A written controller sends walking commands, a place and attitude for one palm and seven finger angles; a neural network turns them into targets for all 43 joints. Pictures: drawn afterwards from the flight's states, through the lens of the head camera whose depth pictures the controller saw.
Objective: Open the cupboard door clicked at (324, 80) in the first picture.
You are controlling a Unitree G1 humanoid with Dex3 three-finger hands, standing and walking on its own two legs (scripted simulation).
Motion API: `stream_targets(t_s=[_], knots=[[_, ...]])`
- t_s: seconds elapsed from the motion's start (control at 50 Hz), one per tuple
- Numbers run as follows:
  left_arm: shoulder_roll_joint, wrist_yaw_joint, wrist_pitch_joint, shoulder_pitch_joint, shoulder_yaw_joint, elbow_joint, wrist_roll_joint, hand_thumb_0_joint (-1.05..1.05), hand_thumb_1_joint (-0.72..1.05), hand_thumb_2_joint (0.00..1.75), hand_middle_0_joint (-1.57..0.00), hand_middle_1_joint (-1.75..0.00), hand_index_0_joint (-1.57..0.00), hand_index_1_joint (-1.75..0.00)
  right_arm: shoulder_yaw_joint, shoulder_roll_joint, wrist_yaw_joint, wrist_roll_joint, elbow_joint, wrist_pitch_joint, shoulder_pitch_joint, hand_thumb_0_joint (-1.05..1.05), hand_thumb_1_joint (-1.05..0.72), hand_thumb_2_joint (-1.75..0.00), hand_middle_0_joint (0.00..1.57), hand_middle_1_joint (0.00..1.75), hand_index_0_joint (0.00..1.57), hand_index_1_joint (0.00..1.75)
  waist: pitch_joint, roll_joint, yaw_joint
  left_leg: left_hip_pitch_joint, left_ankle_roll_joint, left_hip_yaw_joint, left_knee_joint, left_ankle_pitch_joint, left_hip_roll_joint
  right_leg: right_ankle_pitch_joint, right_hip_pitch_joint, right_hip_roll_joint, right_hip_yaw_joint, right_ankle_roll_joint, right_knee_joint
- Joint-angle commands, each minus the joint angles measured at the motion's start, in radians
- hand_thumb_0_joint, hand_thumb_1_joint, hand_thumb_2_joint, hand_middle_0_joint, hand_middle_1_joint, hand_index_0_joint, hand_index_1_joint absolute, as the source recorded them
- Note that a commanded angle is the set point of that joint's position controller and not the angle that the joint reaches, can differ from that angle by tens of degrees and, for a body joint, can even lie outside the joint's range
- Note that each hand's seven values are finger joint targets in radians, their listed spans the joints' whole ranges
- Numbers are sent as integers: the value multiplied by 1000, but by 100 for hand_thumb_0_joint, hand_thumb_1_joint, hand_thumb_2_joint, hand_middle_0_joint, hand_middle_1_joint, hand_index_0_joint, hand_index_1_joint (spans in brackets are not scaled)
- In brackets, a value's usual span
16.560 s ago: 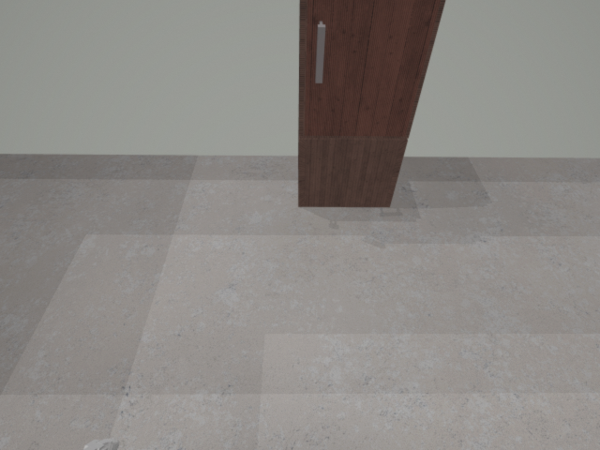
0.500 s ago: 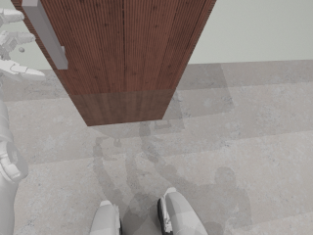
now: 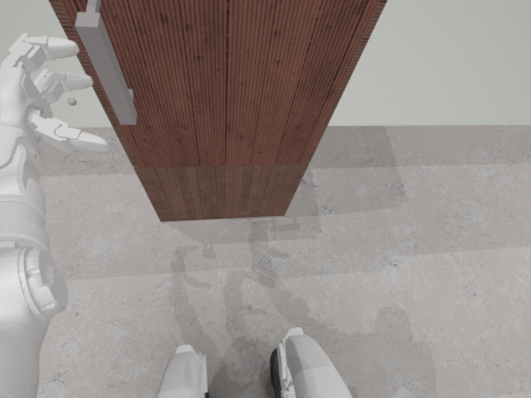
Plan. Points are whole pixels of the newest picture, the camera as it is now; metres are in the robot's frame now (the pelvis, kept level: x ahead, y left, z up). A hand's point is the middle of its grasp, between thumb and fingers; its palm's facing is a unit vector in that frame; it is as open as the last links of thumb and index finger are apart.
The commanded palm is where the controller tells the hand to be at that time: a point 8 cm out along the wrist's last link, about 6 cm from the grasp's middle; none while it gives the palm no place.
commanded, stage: move the hooked fingers beside the handle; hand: left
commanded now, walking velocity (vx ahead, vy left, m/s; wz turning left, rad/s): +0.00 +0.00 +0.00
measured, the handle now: (113, 66) +0.58 +0.17 +0.07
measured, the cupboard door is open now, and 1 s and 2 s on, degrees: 0 0 0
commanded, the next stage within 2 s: slide the fingers in behind the handle in 0.08 s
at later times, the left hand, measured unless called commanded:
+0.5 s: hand (91, 95) +0.53 +0.20 +0.07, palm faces -0.02 -1.00 -0.03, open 13.9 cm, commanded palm +0.51 +0.24 +0.07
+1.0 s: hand (119, 97) +0.52 +0.16 +0.07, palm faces -0.03 -1.00 -0.03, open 14.0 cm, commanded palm +0.50 +0.21 +0.07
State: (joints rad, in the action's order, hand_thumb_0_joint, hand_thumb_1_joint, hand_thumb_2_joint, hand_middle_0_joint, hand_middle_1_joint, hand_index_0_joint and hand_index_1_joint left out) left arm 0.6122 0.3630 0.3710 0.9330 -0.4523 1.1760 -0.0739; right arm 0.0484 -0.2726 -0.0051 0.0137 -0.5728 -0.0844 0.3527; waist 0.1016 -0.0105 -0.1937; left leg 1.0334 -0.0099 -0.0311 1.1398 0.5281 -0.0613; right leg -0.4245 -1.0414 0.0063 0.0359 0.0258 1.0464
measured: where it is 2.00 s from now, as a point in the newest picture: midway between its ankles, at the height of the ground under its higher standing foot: outside the picture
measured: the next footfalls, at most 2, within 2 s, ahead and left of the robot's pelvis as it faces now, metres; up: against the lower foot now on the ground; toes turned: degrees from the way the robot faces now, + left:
none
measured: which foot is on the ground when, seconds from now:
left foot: down 0.00-1.00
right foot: down 0.00-1.00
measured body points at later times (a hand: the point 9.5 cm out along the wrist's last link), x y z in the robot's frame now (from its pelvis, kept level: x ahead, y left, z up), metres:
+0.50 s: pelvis -0.01 +0.00 -0.01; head +0.15 +0.02 +0.42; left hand +0.52 +0.25 +0.07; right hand -0.02 -0.27 -0.11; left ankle +0.00 +0.12 -0.65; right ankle +0.03 -0.14 -0.65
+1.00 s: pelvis +0.00 +0.00 +0.00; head +0.15 +0.02 +0.42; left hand +0.52 +0.22 +0.07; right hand +0.01 -0.26 -0.11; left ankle +0.00 +0.12 -0.65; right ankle +0.03 -0.14 -0.65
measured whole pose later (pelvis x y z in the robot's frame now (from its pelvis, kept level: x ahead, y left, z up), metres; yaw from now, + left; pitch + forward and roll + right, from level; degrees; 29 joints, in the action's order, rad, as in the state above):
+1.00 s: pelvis +0.00 +0.00 +0.00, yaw +0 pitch +24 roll -3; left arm 0.48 0.22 0.40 0.95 -0.38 1.15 -0.05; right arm 0.04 -0.25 0.02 0.03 -0.59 -0.07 0.37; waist 0.11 -0.02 -0.20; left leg 1.04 -0.01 -0.02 1.14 0.53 -0.06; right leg -0.43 -1.06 0.01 0.03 0.02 1.07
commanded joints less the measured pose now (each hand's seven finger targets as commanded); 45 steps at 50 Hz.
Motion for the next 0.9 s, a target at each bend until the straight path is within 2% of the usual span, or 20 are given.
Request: stream_targets(t_s=[0.0,0.06,0.1,0.12,0.16,0.22,0.26,0.3,0.34,0.38,0.54,0.58,0.62,0.66,0.68,0.72,0.76,0.8,0.84,0.88], knots=[[284,-6,77,453,-32,-229,-21,0,-50,30,-30,-120,-30,-120,-69,-185,-19,3,23,18,193,0,-90,-90,20,30,20,30,530,-187,-6,-353,29,-10,-112,-453,34,319,256,-45,1,-40,-83],[301,0,62,441,-39,-192,-20,0,-50,30,-30,-120,-30,-120,-66,-188,-21,0,24,17,198,0,-90,-90,20,30,20,30,516,-174,-10,-324,32,-9,-107,-440,34,321,259,-47,-3,-38,-83],[280,0,52,465,-14,-191,-16,0,-50,30,-30,-120,-30,-120,-63,-186,-20,0,23,20,197,0,-90,-90,20,30,20,30,496,-165,-21,-306,35,-10,-111,-410,34,302,254,-47,-1,-36,-87],[291,-1,59,464,-28,-210,-19,0,-50,30,-30,-120,-30,-120,-65,-187,-21,2,24,21,202,0,-90,-90,20,30,20,30,518,-191,-13,-332,34,-11,-108,-433,34,311,248,-47,0,-41,-82],[319,-1,55,459,-49,-201,-20,0,-50,30,-30,-120,-30,-120,-64,-191,-22,2,21,20,203,0,-90,-90,20,30,20,30,531,-176,-14,-318,35,-8,-103,-434,32,318,257,-46,-4,-37,-84],[226,-1,49,483,20,-185,-21,0,-50,30,-30,-120,-30,-120,-63,-182,-19,2,18,25,208,0,-90,-90,20,30,20,30,488,-167,-36,-311,37,-14,-109,-394,33,278,218,-48,3,-39,-88],[292,-11,47,482,-31,-177,-20,0,-50,30,-30,-120,-30,-120,-64,-192,-21,4,13,26,213,0,-90,-90,20,30,20,30,510,-165,-22,-291,36,-12,-107,-377,33,266,234,-47,-2,-37,-89],[264,-20,41,495,-5,-171,-13,0,-50,30,-30,-120,-30,-120,-62,-186,-19,4,13,29,215,0,-90,-90,20,30,20,30,493,-149,-33,-267,40,-7,-108,-357,35,259,239,-46,-5,-34,-93],[279,-32,53,503,-20,-201,-8,0,-50,30,-30,-120,-30,-120,-63,-186,-16,9,13,33,222,0,-90,-90,20,30,20,30,548,-189,-19,-308,35,-13,-107,-388,35,271,236,-46,-1,-38,-81],[292,-44,58,479,-42,-215,-7,0,-50,30,-30,-120,-30,-120,-65,-184,-12,11,17,32,225,0,-90,-90,20,30,20,30,563,-183,-8,-308,36,-8,-104,-412,36,298,264,-47,-4,-37,-80],[219,-62,64,466,-8,-239,-16,0,-50,30,-30,-120,-30,-120,-73,-178,-4,9,12,28,225,0,-90,-90,20,30,20,30,550,-171,-14,-333,33,-7,-116,-423,35,312,264,-51,1,-38,-91],[193,-70,57,457,13,-204,-10,0,-50,30,-30,-120,-30,-120,-71,-176,-4,8,8,26,224,0,-90,-90,20,30,20,30,493,-145,-24,-311,33,-8,-123,-400,35,291,245,-49,5,-36,-97],[169,-82,70,477,25,-244,-8,0,-50,30,-30,-120,-30,-120,-75,-174,-2,14,10,29,227,0,-90,-90,20,30,20,30,518,-188,-17,-357,30,-11,-121,-433,36,301,229,-49,9,-43,-89],[176,-96,79,441,7,-254,-5,0,-50,30,-30,-120,-30,-120,-81,-173,1,17,9,28,228,0,-90,-90,20,30,20,30,565,-194,-4,-397,23,-14,-117,-492,34,333,237,-48,11,-42,-83],[130,-98,74,420,36,-230,-8,0,-50,30,-30,-120,-30,-120,-77,-168,5,15,11,27,222,0,-90,-90,20,30,20,30,525,-184,-7,-380,22,-10,-120,-480,36,327,229,-48,14,-41,-87],[123,-108,71,426,38,-198,-9,0,-50,30,-30,-120,-30,-120,-75,-169,6,14,9,25,224,0,-90,-90,20,30,20,30,465,-131,-20,-335,29,-9,-124,-433,36,304,227,-50,15,-41,-93],[150,-118,72,436,24,-206,3,0,-50,30,-30,-120,-30,-120,-76,-173,6,14,15,23,216,0,-90,-90,20,30,20,30,487,-154,-8,-330,26,-8,-128,-420,39,294,233,-46,11,-42,-88],[128,-131,79,473,44,-222,7,0,-50,30,-30,-120,-30,-120,-77,-169,6,16,14,25,214,0,-90,-90,20,30,20,30,483,-140,-23,-330,28,-11,-127,-406,38,286,229,-45,10,-39,-89],[112,-140,105,493,46,-278,3,0,-50,30,-30,-120,-30,-120,-82,-167,8,21,16,30,213,0,-90,-90,20,30,20,30,558,-190,-13,-393,22,-14,-117,-461,39,314,226,-45,10,-42,-78],[110,-147,107,451,37,-255,1,0,-50,30,-30,-120,-30,-120,-81,-165,11,20,15,29,211,0,-90,-90,20,30,20,30,556,-158,-8,-383,20,-12,-114,-482,39,339,246,-46,12,-41,-74]])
